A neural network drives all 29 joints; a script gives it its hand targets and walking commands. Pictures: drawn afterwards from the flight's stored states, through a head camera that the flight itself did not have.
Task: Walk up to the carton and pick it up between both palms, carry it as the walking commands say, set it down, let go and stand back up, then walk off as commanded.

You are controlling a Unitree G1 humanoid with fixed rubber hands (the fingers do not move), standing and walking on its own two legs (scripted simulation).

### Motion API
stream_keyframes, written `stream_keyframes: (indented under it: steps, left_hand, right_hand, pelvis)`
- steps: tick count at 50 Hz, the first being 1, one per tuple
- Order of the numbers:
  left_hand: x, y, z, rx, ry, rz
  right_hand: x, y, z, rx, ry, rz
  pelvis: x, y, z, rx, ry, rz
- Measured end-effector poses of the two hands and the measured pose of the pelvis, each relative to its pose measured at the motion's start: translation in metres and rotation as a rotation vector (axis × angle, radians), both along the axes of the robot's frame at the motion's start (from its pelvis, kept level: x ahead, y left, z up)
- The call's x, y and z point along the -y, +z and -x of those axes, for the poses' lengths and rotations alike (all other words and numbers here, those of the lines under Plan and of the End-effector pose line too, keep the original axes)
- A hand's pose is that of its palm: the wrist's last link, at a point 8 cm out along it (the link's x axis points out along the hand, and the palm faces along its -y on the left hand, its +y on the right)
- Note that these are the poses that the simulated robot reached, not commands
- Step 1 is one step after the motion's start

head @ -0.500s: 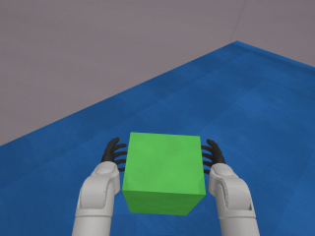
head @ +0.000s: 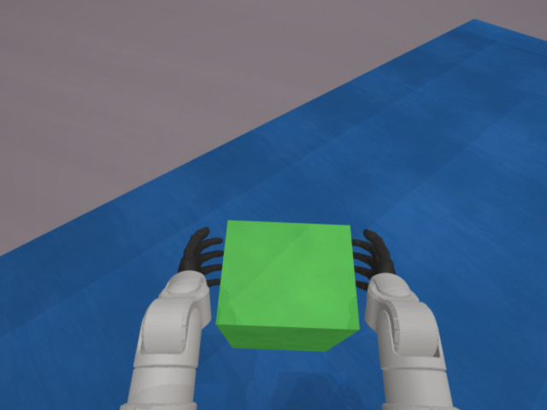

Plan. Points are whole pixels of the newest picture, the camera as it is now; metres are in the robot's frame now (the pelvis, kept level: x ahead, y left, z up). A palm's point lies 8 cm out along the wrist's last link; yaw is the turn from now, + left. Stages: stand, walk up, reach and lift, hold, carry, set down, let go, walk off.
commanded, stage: carry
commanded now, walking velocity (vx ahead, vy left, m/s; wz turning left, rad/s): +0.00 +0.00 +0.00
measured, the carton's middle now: (283, 295) +0.33 +0.01 -0.06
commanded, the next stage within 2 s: hold in 1.70 s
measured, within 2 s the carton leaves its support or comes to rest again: neither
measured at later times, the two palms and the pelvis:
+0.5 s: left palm (108, 293) +0.27 +0.25 +0.05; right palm (304, 298) +0.27 -0.01 +0.05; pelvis -0.02 +0.12 -0.01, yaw +1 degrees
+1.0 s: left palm (46, 309) +0.24 +0.33 +0.05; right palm (248, 315) +0.24 +0.06 +0.05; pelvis -0.05 +0.19 -0.01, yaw +1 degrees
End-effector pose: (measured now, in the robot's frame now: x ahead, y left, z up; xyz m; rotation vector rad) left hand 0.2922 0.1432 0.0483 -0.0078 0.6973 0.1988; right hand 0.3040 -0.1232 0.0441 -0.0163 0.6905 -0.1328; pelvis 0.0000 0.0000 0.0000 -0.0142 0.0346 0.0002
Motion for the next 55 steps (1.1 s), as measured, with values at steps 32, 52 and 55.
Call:
stream_keyframes:
  steps: [32, 52, 55]
  left_hand:
    - [-0.135, 0.004, 0.035, 0.004, -0.027, 0.012]
    - [-0.184, 0.002, 0.053, 0.016, -0.028, -0.018]
    - [-0.185, 0.001, 0.054, 0.017, -0.021, -0.026]
  right_hand:
    - [-0.134, 0.01, 0.043, 0.013, -0.031, 0.007]
    - [-0.184, 0.005, 0.06, 0.037, -0.03, -0.008]
    - [-0.184, 0.002, 0.06, 0.038, -0.025, -0.018]
  pelvis:
    - [-0.142, -0.003, 0.035, 0.023, 0.015, 0.014]
    - [-0.193, -0.012, 0.052, 0.044, 0.017, -0.012]
    - [-0.193, -0.013, 0.053, 0.037, 0.015, -0.023]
